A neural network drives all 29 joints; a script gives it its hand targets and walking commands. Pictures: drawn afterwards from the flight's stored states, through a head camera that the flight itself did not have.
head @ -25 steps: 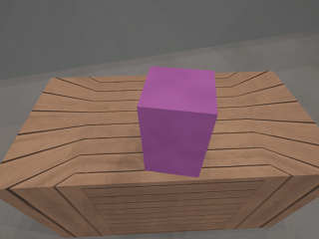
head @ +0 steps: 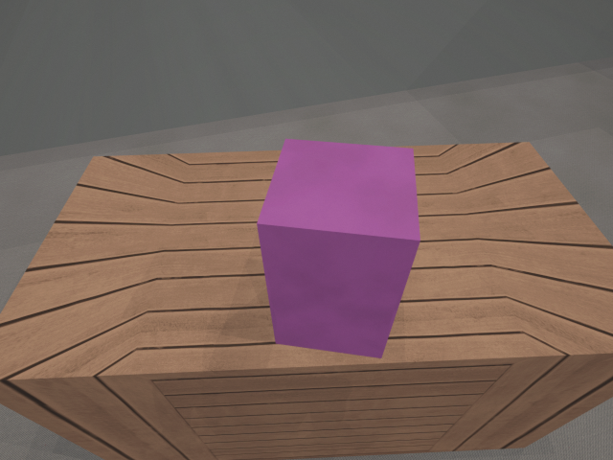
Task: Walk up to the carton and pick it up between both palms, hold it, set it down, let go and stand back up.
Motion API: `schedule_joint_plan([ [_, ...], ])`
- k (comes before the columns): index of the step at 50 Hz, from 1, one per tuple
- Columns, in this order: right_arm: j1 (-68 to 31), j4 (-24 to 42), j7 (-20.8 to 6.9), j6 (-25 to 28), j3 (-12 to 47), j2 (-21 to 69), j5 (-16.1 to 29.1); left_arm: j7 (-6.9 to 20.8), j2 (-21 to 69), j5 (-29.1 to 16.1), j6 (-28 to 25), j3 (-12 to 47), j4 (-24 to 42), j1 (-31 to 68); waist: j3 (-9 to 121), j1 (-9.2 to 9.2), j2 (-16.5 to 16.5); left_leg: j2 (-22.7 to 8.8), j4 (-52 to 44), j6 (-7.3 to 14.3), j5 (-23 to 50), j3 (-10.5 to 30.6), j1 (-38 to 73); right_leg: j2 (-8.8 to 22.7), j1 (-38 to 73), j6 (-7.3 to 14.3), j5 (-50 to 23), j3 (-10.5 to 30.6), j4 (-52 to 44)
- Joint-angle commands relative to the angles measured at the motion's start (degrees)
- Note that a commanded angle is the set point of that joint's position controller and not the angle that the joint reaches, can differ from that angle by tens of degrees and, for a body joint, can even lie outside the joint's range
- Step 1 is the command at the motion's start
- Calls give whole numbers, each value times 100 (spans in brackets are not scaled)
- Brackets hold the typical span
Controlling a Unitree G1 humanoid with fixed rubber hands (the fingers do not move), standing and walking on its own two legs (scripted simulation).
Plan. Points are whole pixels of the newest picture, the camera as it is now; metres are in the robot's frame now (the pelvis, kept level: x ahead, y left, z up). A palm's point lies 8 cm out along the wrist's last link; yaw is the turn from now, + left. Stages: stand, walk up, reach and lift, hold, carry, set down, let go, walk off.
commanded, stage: stand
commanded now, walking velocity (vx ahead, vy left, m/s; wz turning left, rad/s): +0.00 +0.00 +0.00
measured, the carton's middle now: (336, 256) +0.41 -0.02 +0.03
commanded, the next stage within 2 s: none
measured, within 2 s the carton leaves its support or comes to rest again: neither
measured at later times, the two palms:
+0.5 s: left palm out of the picture +0.00 +0.24 -0.13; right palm out of the picture +0.01 -0.23 -0.14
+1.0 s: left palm out of the picture -0.01 +0.24 -0.14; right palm out of the picture +0.00 -0.22 -0.14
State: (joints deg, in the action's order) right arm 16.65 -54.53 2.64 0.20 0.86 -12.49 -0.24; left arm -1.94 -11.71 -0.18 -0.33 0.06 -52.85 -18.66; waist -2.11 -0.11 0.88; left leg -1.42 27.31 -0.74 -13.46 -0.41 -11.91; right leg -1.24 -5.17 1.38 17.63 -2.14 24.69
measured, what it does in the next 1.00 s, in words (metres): stands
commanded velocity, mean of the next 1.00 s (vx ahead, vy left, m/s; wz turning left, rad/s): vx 0.00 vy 0.00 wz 0.00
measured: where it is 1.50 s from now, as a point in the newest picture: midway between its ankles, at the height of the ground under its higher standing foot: outside the picture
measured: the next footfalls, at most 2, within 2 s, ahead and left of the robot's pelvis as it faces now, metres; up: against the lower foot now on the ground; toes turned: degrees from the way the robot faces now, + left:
none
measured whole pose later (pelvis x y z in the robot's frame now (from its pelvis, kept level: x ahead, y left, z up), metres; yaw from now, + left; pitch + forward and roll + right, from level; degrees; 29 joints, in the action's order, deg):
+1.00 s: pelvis +0.00 +0.01 +0.00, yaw +0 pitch -2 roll +0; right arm 16.5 -60.8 2.8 0.5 1.6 -10.7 0.0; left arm -2.4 -10.4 -0.2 -0.8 1.1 -59.2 -18.8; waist -2.3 -0.1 0.2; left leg -0.5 24.4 -0.2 -11.6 -0.6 -11.2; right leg -0.4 -4.7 0.7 16.2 -2.1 22.5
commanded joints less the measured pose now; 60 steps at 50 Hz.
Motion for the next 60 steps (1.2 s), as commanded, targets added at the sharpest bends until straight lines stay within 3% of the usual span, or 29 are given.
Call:
schedule_joint_plan([
  [1, 294, 159, 41, 71, -129, -635, 2, -39, -777, 2, -66, -170, 182, -369, -111, 3, -73, -451, -318, 166, 1449, 462, 258, 727, -394, -5, -1701, 601, -543],
  [23, 299, -260, 40, 82, -73, -559, 17, -52, -668, -1, -87, -88, -204, -398, -245, 5, -55, -447, -607, 126, 1009, 509, 231, 730, -459, -33, -1017, 588, -766],
  [60, 352, -541, 58, 98, -42, -398, 35, -93, -519, -6, -103, -15, -566, -497, -235, -1, -77, -455, -642, 131, 1194, 499, 215, 778, -424, -46, -1167, 536, -715],
])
